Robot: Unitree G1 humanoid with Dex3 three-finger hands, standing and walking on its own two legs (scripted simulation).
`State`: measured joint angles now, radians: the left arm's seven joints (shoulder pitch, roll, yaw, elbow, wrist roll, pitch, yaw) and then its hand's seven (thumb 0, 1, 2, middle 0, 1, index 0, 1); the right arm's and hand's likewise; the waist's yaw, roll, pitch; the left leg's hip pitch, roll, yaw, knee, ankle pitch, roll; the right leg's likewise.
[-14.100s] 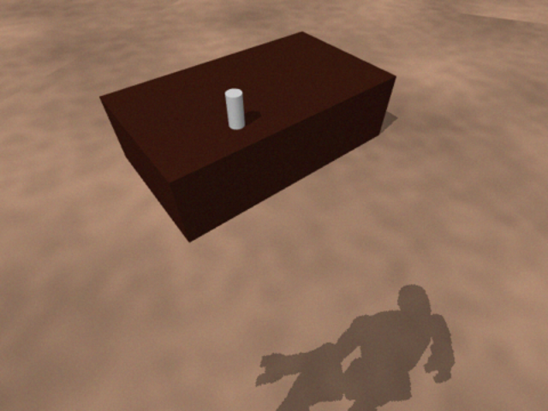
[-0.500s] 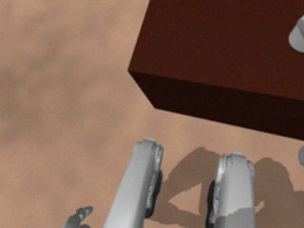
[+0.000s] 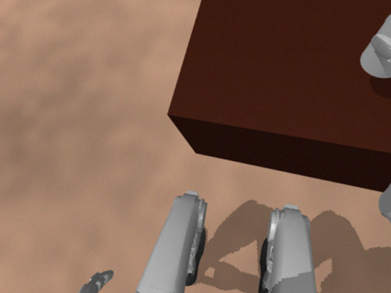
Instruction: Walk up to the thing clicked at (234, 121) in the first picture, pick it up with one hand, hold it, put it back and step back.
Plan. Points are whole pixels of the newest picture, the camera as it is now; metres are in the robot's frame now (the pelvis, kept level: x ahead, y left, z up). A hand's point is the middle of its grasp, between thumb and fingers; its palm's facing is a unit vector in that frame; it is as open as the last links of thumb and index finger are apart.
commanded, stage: settle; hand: right
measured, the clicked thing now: out of the picture +0.57 -0.26 +0.05
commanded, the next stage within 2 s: lift in 0.34 s
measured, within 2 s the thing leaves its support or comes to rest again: neither
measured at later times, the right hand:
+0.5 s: hand out of the picture +0.58 -0.25 +0.08, palm faces +0.23 +0.97 -0.01, open 10.0 cm
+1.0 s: hand out of the picture +0.52 -0.24 +0.14, palm faces +0.24 +0.97 -0.01, open 10.0 cm
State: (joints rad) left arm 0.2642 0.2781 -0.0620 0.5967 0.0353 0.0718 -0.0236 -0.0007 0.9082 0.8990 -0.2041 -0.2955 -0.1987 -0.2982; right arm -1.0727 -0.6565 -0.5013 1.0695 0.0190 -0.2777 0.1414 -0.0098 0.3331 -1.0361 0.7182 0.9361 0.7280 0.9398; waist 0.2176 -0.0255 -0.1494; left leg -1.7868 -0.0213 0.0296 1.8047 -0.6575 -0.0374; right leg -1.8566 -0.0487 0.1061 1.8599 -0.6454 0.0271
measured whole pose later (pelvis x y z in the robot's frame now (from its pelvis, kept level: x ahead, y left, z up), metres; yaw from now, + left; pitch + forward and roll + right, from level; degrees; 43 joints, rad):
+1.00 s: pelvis +0.02 +0.00 +0.10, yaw -2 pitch +29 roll +5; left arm 0.28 0.24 -0.02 0.62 0.02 0.05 -0.01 0.00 0.92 0.90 -0.20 -0.30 -0.20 -0.29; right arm -0.76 -0.45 -0.44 0.88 0.07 -0.31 0.08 -0.01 0.33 -1.03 0.71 0.94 0.72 0.95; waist 0.15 -0.03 -0.17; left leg -1.38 -0.02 0.03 1.45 -0.59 -0.03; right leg -1.45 -0.06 0.09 1.52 -0.59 0.03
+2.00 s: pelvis +0.06 +0.00 +0.22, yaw -4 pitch +12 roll +1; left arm 0.25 0.22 0.01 0.67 0.00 -0.02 0.03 0.01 0.91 0.89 -0.19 -0.29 -0.19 -0.29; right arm -0.22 -0.19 -0.21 0.48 0.16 -0.36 0.01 -0.01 0.33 -1.04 0.72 0.93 0.73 0.94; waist 0.04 -0.01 -0.08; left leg -0.68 0.00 0.00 0.93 -0.46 -0.02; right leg -0.73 -0.05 0.03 0.96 -0.45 0.03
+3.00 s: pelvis +0.06 +0.00 +0.23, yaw -4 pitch +7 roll +1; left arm 0.23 0.20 0.00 0.66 -0.01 -0.02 0.04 0.01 0.90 0.91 -0.20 -0.31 -0.20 -0.31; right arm -0.12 -0.16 -0.14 0.36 0.15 -0.31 -0.01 -0.01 0.33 -1.04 0.72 0.94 0.72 0.95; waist 0.01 -0.01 -0.06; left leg -0.54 0.02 0.00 0.83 -0.42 -0.03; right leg -0.59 -0.04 0.02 0.87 -0.41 0.02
